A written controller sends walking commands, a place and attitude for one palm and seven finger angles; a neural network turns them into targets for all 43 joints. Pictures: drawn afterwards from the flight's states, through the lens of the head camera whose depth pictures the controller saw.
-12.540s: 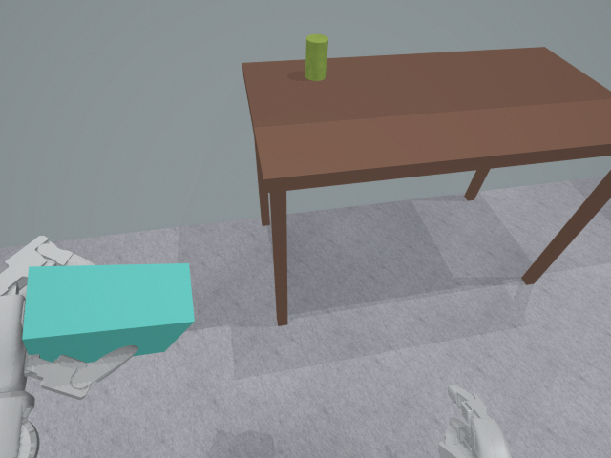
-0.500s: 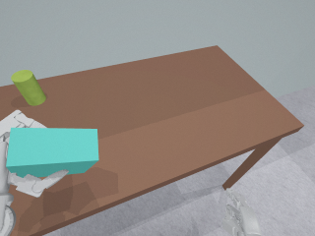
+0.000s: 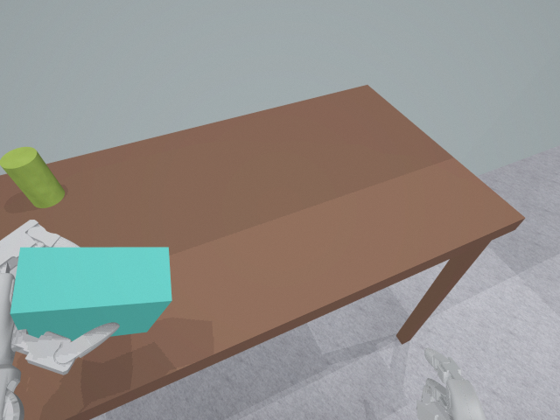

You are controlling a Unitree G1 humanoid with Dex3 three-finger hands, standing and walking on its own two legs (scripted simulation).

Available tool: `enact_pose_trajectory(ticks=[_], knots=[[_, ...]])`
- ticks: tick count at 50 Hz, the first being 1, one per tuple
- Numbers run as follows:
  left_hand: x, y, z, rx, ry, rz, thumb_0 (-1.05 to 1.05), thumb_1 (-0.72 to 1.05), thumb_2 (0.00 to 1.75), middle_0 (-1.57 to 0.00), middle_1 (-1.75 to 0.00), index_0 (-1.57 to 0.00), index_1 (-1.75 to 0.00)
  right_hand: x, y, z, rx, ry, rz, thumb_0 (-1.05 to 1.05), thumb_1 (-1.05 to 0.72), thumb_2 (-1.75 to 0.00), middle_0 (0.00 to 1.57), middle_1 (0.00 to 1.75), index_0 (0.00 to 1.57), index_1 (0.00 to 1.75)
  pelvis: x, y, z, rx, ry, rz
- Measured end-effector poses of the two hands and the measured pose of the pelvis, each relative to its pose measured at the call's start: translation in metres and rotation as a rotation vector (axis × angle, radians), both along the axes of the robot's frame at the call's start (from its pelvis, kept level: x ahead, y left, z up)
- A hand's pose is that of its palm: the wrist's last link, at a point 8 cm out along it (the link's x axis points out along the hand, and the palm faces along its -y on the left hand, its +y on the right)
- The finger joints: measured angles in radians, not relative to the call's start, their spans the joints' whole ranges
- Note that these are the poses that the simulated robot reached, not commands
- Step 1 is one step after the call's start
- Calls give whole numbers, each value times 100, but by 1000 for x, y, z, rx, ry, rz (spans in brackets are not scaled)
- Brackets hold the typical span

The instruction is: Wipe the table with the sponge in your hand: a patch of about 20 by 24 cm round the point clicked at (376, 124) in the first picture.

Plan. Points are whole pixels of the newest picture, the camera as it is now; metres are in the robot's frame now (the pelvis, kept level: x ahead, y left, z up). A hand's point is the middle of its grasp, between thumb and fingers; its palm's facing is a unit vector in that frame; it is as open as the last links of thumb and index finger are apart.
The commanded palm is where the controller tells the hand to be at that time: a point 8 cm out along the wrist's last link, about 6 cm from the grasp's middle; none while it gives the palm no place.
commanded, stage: come to a stop and stand still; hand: left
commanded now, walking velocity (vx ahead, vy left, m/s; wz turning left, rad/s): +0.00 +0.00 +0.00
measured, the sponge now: (117, 296) +0.22 +0.20 +0.13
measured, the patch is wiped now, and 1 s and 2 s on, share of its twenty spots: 0.00 0.00 0.00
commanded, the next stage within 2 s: look again from close up in 1.40 s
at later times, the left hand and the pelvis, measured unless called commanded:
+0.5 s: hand (9, 289) +0.22 +0.31 +0.14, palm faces +0.28 -0.88 -0.38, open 10.2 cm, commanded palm +0.16 +0.36 +0.18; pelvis +0.00 +0.08 +0.00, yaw +0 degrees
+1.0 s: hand out of the picture +0.15 +0.32 +0.15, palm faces +0.32 -0.86 -0.40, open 10.1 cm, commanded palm +0.10 +0.35 +0.18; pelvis -0.07 +0.07 +0.00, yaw +0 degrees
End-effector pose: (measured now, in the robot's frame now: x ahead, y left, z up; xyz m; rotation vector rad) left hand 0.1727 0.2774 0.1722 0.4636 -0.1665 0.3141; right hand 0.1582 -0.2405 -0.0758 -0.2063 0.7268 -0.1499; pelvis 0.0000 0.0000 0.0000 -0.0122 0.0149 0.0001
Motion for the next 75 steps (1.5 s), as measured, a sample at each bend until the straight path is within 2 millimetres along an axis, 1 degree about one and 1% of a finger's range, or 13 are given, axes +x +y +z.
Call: enact_pose_trajectory(ticks=[8, 15, 18, 23, 26, 29, 32, 38, 43, 48, 54, 62, 75], knots=[[-1, 20, -6, -21, 12, 38, -1, -50, 103, -72, -138, -73, -137, 8, 21, 1, -1, 3, 31, 1, -90, -90, 20, 30, 20, 30, 0, 13, 2, -2, -12, 4], [27, 72, 48, 183, -258, 29, -1, -50, 103, -72, -137, -73, -136, 12, 54, 4, -23, -7, 139, 1, -90, -90, 21, 30, 20, 30, -8, 28, -5, -12, 25, 5], [28, 81, 38, 121, -262, 21, -1, -50, 103, -72, -138, -73, -136, 7, 61, 8, -14, -19, 122, 1, -90, -90, 21, 30, 20, 30, -3, 44, -5, -9, 33, -7], [19, 75, -7, -11, -105, -70, -1, -50, 103, -72, -137, -73, -136, -4, 73, 11, -32, 3, 82, 1, -90, -90, 21, 30, 20, 30, 3, 71, -4, 5, 23, -11], [14, 87, -24, -11, -39, -83, -1, -50, 103, -72, -137, -73, -136, -7, 83, 12, -56, 33, 82, 1, -90, -90, 21, 30, 20, 30, 1, 79, -4, 12, 16, -3], [11, 107, -27, 25, -33, -51, -1, -50, 103, -72, -137, -73, -136, -6, 94, 12, -68, 42, 110, 1, -90, -90, 21, 30, 20, 30, -5, 83, -6, 19, 12, 6], [6, 120, -15, 63, -74, -17, -1, -50, 103, -72, -137, -73, -136, -3, 107, 13, -58, 25, 149, 1, -90, -90, 21, 30, 20, 30, -12, 87, -7, 21, 11, 10], [-14, 104, 20, 97, -193, -65, -1, -50, 103, -72, -137, -73, -136, 1, 129, 14, 11, -44, 195, 1, -90, -90, 21, 30, 20, 30, -26, 93, -6, 22, 24, -2], [-27, 96, 18, 80, -148, -88, -1, -50, 103, -72, -137, -73, -136, -12, 130, 13, 51, -64, 173, 1, -90, -90, 21, 30, 20, 30, -44, 88, -4, 12, 25, -8], [-47, 94, 1, 30, -52, -42, -1, -50, 103, -72, -137, -73, -136, -38, 112, 13, 54, -58, 124, 1, -90, -90, 21, 30, 20, 30, -61, 77, -2, 3, 4, -7], [-74, 75, -12, -48, -47, -29, -1, -50, 103, -72, -137, -73, -136, -70, 78, 14, -11, -45, 82, 1, -90, -90, 21, 30, 20, 30, -74, 66, -4, -10, -18, -3], [-78, 66, -8, -56, -138, -48, -1, -50, 103, -72, -137, -73, -136, -94, 52, 14, -76, -59, 22, 1, -90, -90, 21, 30, 20, 30, -88, 61, -11, -25, -54, -5], [-86, 69, -5, -14, -126, -51, -1, -50, 103, -72, -137, -73, -136, -109, 80, 4, -24, -45, 41, 1, -90, -90, 21, 30, 20, 30, -94, 67, -11, -24, -62, -20]])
